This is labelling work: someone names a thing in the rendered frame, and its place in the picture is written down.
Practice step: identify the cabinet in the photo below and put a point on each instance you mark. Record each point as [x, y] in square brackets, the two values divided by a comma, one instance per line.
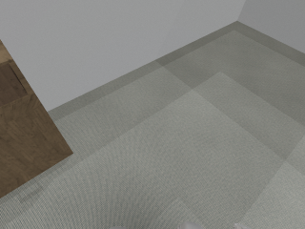
[30, 142]

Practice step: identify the drawer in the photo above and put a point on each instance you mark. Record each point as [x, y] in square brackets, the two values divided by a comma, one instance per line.
[10, 86]

